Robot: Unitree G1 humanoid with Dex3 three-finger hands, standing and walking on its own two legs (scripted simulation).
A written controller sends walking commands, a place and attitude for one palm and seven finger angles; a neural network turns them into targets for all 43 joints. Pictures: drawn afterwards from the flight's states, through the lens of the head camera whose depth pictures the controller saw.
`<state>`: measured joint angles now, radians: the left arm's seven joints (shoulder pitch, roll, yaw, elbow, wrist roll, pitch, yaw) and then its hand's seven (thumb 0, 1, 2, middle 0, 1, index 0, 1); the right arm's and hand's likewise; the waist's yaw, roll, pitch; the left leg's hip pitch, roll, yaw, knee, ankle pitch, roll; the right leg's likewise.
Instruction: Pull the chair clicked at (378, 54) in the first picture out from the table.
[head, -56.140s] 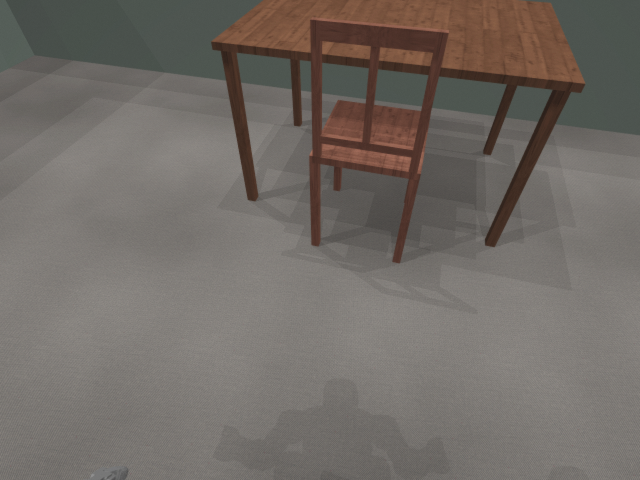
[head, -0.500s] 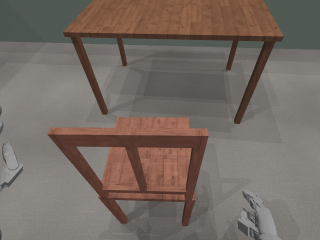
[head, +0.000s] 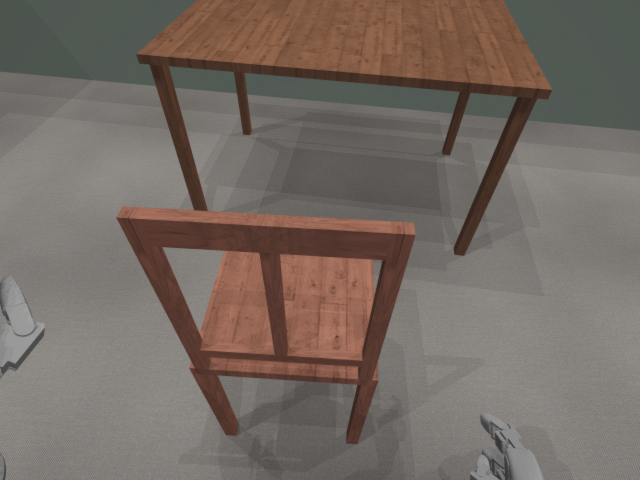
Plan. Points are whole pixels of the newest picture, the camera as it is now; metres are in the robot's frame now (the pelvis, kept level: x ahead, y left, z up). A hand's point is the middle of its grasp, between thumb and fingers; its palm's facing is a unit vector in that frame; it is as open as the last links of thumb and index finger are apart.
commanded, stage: step back with the hand held close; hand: left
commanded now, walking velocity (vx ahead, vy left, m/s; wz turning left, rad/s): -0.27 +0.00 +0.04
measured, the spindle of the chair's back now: (276, 308) +0.38 +0.11 -0.06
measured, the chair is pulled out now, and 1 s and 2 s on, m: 0.60 0.60 0.60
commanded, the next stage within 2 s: stop stepping back and stand still in 1.40 s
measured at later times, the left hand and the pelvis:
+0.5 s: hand (26, 333) +0.19 +0.27 +0.18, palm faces +0.49 -0.72 -0.49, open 7.4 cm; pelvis -0.01 +0.00 +0.00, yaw +2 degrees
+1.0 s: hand (7, 341) +0.18 +0.28 +0.18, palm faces +0.52 -0.71 -0.48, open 7.4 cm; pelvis -0.02 +0.00 -0.01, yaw +2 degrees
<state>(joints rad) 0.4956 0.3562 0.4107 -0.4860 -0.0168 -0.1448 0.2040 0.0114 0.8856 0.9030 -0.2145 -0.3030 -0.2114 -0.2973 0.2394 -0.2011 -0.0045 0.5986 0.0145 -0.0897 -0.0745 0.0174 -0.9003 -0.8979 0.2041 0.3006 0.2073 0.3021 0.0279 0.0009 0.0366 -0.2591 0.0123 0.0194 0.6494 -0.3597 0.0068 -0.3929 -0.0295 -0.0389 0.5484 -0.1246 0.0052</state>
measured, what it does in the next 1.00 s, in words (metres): stands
